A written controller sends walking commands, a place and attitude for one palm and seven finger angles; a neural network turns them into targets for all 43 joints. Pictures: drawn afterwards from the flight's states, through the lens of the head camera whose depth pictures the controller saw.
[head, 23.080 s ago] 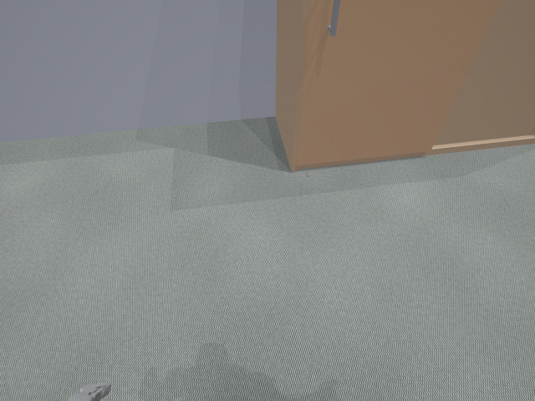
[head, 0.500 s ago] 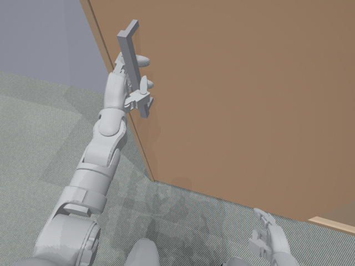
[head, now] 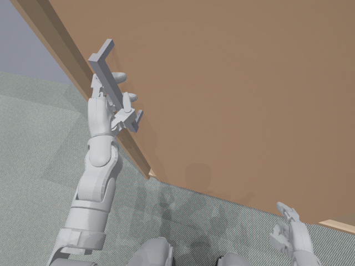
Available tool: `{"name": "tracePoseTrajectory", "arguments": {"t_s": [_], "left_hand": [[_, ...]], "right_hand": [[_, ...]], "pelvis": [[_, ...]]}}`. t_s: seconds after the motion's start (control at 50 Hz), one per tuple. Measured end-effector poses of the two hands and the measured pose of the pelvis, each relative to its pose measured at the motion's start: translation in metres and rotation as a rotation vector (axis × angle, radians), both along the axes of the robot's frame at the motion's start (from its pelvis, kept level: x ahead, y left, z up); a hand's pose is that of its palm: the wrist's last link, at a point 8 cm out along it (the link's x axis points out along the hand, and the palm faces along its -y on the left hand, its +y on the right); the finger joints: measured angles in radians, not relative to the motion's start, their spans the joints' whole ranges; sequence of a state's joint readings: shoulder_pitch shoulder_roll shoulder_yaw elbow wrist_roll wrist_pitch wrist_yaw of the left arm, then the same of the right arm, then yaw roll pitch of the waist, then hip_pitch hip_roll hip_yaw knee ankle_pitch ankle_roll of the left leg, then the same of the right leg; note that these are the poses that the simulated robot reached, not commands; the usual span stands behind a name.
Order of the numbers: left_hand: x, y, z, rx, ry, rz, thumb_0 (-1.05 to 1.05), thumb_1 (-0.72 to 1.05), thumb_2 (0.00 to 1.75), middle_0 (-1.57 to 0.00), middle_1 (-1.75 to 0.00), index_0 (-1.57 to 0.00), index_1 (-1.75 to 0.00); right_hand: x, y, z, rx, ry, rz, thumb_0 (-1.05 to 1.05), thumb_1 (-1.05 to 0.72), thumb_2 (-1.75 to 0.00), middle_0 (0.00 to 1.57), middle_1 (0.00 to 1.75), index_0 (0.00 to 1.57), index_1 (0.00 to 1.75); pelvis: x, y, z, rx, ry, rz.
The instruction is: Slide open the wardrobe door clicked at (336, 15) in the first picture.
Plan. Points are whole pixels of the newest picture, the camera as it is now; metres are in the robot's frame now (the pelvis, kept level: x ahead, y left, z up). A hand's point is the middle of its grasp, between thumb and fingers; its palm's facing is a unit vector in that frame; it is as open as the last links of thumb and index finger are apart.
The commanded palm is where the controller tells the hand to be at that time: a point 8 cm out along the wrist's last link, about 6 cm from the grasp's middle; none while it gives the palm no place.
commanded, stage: step sideways, sliding the door along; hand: left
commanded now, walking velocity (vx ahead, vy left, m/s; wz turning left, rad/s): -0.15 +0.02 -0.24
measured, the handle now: (123, 94) +0.43 +0.18 +0.10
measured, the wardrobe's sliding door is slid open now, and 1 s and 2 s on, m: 0.07 0.31 0.47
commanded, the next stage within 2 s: none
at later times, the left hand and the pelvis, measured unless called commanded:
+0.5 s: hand (196, 130) +0.35 +0.01 +0.11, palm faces +0.05 -0.99 -0.11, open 6.0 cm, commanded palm +0.32 -0.01 +0.11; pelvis +0.01 -0.07 -0.01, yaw -5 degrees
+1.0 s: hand (250, 143) +0.33 -0.09 +0.11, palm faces +0.03 -0.99 -0.11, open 6.1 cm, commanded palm +0.30 -0.10 +0.11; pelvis -0.06 -0.17 -0.01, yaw -9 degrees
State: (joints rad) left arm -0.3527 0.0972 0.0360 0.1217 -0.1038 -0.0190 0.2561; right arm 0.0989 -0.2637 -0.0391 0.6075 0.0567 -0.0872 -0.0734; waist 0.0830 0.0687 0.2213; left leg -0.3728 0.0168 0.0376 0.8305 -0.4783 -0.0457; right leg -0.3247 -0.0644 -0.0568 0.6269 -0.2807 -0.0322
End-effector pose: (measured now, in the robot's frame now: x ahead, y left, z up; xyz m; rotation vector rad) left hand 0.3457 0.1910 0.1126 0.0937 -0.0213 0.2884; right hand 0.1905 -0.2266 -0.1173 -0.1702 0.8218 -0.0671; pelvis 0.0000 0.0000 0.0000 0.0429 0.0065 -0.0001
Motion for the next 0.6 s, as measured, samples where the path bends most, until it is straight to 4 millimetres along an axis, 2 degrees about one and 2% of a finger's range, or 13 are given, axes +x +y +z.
{"name": "tracePoseTrajectory", "arguments": {"t_s": [0.08,0.14,0.24,0.32,0.4,0.48,0.6], "left_hand": [[-0.005,-0.02,-0.002,-0.032,-0.041,-0.102,0.01,0.82,0.86,-0.35,-1.36,-0.17,-1.4],[-0.008,-0.035,-0.003,-0.04,-0.059,-0.175,0.01,0.82,0.85,-0.34,-1.37,-0.18,-1.38],[-0.012,-0.061,-0.002,-0.034,-0.043,-0.256,0.01,0.82,0.84,-0.33,-1.39,-0.19,-1.36],[-0.015,-0.082,0.0,-0.009,-0.025,-0.296,0.02,0.81,0.85,-0.34,-1.4,-0.23,-1.37],[-0.018,-0.102,0.0,0.009,-0.029,-0.283,0.01,0.8,0.85,-0.38,-1.39,-0.23,-1.38],[-0.022,-0.123,-0.001,0.031,-0.045,-0.244,0.0,0.8,0.86,-0.39,-1.39,-0.2,-1.38],[-0.027,-0.149,-0.001,0.001,-0.038,-0.258,0.01,0.82,0.86,-0.34,-1.39,-0.19,-1.37]], "right_hand": [[0.015,0.007,0.006,-0.019,-0.018,0.013,0.01,-0.91,-0.9,0.2,0.3,0.2,0.3],[0.027,0.02,0.013,0.002,-0.031,0.058,0.01,-0.91,-0.9,0.2,0.3,0.2,0.3],[0.041,0.04,0.028,0.081,-0.075,0.118,0.01,-0.91,-0.9,0.2,0.3,0.2,0.3],[0.045,0.039,0.033,0.133,-0.099,0.129,0.01,-0.9,-0.9,0.2,0.3,0.2,0.3],[0.044,0.02,0.027,0.161,-0.114,0.124,0.01,-0.9,-0.9,0.2,0.3,0.2,0.3],[0.04,-0.015,0.015,0.134,-0.113,0.097,0.01,-0.9,-0.9,0.2,0.3,0.21,0.3],[0.006,-0.075,0.021,0.024,-0.087,-0.011,0.01,-0.9,-0.9,0.2,0.3,0.2,0.3]], "pelvis": [[0.006,0.008,-0.006,-0.039,0.01,0.005],[0.01,0.006,-0.007,-0.039,0.006,-0.012],[0.015,-0.004,0.001,-0.062,-0.004,-0.063],[0.017,-0.02,0.004,-0.072,-0.019,-0.096],[0.017,-0.045,-0.002,-0.063,-0.042,-0.101],[0.011,-0.07,-0.01,-0.056,-0.038,-0.076],[-0.01,-0.08,-0.001,-0.004,0.0,-0.091]]}}
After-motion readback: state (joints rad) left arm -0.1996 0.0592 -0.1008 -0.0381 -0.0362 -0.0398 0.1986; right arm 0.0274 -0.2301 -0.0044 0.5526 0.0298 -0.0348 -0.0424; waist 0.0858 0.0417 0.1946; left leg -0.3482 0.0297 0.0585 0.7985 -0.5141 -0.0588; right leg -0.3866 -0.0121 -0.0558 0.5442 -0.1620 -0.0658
